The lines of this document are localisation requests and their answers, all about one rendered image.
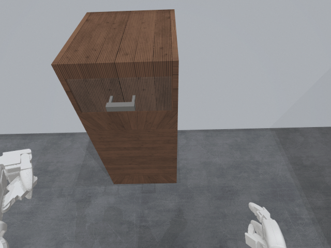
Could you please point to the right robot hand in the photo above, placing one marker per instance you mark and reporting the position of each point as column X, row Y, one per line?
column 268, row 233

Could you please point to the handle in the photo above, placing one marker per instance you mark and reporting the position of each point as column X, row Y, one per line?
column 120, row 106

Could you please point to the cabinet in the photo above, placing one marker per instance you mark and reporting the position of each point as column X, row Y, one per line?
column 135, row 146

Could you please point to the left robot hand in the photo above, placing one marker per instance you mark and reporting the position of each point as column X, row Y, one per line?
column 16, row 167

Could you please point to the drawer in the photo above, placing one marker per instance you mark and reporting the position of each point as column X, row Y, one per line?
column 152, row 93

